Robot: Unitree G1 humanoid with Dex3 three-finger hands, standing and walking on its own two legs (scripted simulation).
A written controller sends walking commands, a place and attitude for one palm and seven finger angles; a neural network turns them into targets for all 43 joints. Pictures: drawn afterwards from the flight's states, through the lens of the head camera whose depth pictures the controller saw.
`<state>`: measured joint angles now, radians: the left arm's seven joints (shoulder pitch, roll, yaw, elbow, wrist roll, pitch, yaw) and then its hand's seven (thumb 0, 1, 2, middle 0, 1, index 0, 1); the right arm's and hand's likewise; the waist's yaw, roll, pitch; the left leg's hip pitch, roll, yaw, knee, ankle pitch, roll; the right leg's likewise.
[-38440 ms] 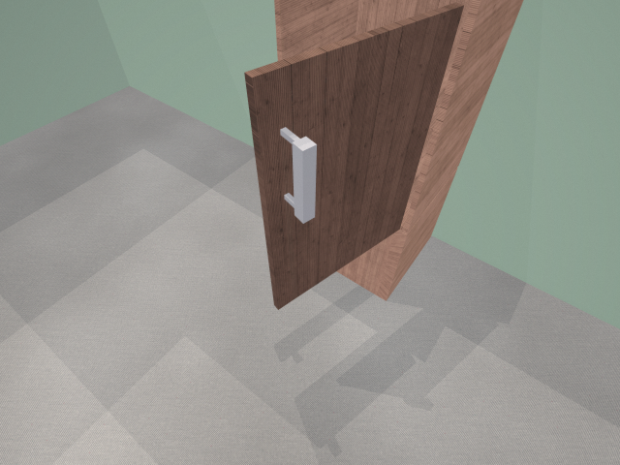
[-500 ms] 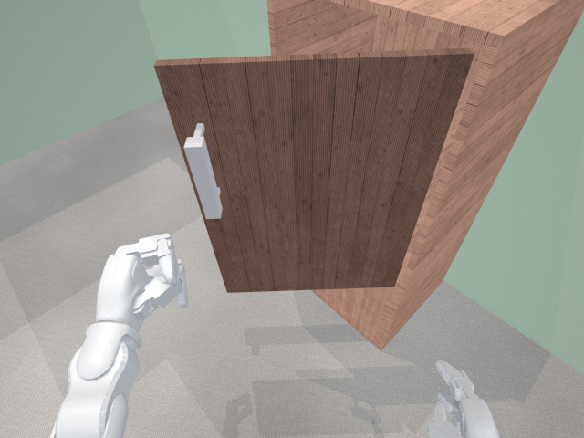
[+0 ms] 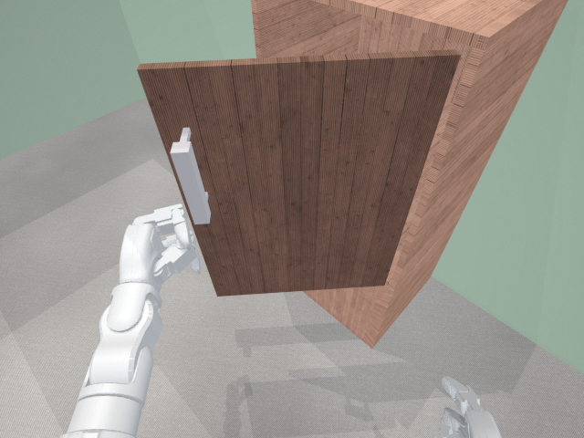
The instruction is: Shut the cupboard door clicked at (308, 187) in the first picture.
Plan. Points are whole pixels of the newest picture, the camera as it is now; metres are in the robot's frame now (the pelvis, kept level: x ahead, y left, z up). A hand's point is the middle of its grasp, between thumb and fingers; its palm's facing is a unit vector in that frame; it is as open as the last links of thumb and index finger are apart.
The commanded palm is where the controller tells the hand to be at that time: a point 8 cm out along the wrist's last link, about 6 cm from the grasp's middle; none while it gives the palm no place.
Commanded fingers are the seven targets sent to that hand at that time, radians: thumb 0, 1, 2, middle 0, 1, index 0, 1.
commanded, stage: bring the fist close to the handle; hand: left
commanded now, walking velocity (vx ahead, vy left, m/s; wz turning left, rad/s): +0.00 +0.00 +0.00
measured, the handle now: (194, 177) +0.47 +0.19 +0.10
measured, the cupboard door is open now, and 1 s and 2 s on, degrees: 48 48 32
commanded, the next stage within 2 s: push the door shut along its arc in 0.62 s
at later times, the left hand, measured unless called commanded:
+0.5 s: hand (209, 225) +0.37 +0.15 +0.10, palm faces +0.14 -0.99 +0.00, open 3.1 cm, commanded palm +0.34 +0.20 +0.11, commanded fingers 0.00 0.90 0.90 -1.30 -1.50 -1.30 -1.50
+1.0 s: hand (218, 207) +0.40 +0.14 +0.11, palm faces +0.07 -1.00 -0.02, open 3.1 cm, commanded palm +0.38 +0.19 +0.11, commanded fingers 0.00 0.90 0.90 -1.30 -1.50 -1.30 -1.50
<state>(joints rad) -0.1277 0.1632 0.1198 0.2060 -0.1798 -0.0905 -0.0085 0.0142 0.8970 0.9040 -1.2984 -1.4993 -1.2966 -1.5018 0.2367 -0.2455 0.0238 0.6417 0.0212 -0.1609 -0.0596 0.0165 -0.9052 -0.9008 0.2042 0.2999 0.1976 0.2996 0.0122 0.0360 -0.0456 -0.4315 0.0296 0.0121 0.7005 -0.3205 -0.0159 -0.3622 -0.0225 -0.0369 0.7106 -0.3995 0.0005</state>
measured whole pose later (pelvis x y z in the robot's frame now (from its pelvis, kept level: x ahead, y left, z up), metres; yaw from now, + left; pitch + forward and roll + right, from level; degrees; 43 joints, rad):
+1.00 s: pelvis -0.01 +0.00 +0.00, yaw -1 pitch +5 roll +0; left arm -0.51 0.20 0.16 0.67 -0.15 -0.20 -0.01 0.01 0.90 0.90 -1.30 -1.50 -1.30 -1.50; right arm 0.24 -0.23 0.02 0.67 0.02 -0.08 -0.06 0.01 -0.91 -0.90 0.20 0.30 0.20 0.30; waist -0.03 0.03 -0.05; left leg -0.48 0.04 0.02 0.70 -0.30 -0.02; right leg -0.42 -0.01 -0.03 0.72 -0.38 0.00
